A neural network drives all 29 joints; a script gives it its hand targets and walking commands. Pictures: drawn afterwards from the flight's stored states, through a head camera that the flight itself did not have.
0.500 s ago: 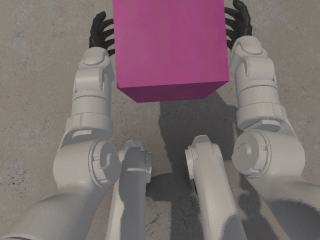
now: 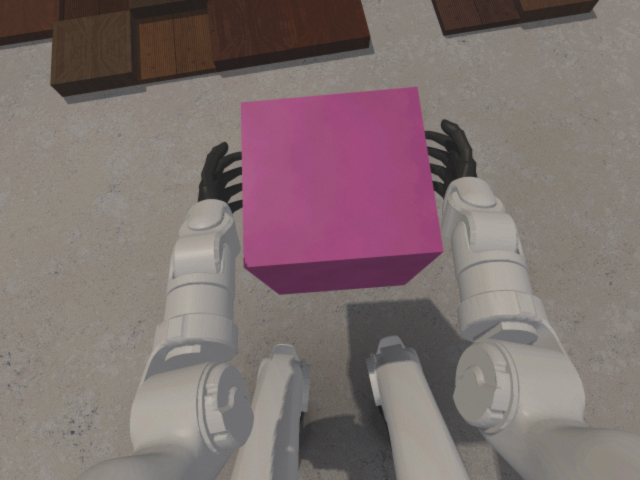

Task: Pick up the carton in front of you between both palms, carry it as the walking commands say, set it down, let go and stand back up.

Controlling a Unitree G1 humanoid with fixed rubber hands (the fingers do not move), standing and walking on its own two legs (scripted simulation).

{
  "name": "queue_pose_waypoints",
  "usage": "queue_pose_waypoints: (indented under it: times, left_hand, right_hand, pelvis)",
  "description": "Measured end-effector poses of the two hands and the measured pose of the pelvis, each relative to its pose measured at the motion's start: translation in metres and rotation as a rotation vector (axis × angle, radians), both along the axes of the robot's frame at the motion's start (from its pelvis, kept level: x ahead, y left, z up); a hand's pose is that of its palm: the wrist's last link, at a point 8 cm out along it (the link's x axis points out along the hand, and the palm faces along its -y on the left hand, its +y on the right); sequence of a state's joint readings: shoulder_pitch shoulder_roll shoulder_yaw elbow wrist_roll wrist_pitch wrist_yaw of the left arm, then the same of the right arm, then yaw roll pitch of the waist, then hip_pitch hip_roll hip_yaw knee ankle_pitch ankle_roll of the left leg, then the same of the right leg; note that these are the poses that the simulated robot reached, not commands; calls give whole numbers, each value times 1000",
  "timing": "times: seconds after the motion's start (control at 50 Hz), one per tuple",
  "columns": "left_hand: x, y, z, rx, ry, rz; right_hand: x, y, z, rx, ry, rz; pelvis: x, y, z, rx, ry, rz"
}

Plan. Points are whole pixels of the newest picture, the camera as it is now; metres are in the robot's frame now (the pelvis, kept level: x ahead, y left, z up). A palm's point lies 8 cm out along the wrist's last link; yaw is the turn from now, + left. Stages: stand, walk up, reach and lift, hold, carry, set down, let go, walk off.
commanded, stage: reach and lift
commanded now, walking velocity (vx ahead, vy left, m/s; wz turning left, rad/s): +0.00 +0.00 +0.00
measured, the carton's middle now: (336, 208) +0.46 -0.01 -0.11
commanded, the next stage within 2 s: hold in 1.82 s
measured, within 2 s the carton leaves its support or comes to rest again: neither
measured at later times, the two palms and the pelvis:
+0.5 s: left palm (155, 200) +0.39 +0.14 +0.11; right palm (519, 160) +0.40 -0.16 +0.12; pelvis +0.05 +0.00 +0.14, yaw -1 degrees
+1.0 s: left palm (67, 196) +0.35 +0.15 +0.21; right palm (611, 137) +0.36 -0.15 +0.21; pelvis +0.06 +0.00 +0.19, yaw -1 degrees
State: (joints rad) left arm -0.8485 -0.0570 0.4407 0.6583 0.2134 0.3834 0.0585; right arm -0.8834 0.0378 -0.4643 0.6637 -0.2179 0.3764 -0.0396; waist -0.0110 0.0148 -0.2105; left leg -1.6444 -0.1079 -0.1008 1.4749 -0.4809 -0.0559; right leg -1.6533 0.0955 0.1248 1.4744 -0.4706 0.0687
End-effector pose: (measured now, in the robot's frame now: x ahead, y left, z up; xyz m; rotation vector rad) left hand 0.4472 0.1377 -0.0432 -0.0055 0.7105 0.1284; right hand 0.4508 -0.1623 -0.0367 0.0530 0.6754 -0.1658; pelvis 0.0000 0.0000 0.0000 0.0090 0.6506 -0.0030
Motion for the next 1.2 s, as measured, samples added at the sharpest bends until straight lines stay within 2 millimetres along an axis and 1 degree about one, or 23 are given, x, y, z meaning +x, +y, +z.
queue_pose_waypoints:
  times: [0.22,0.54,0.66,0.8,0.84,0.9,1.06,1.2]
  left_hand:
    - [-25,3,69,-1,2,8]
    - [-60,6,165,2,-6,17]
    - [-71,7,201,7,-13,15]
    - [-84,8,238,9,-30,13]
    - [-88,9,245,11,-29,10]
    - [-91,9,251,12,-15,4]
    - [-94,10,251,18,5,-3]
    - [-89,10,257,18,-6,-9]
  right_hand:
    - [-23,2,69,1,1,6]
    - [-54,6,166,0,-7,18]
    - [-65,7,201,-2,-14,22]
    - [-78,8,238,-8,-31,27]
    - [-82,9,245,-8,-30,25]
    - [-86,9,251,-18,-16,29]
    - [-89,10,253,-39,3,43]
    - [-86,10,259,-43,-8,40]
  pelvis:
    - [20,-1,63,-1,-114,-5]
    - [52,-3,145,-3,-355,-11]
    - [62,-4,169,-4,-462,-13]
    - [69,-4,188,-8,-592,-11]
    - [69,-4,190,-10,-626,-9]
    - [66,-4,192,-10,-666,-8]
    - [55,-3,190,-10,-704,-6]
    - [55,-1,192,-11,-705,-10]
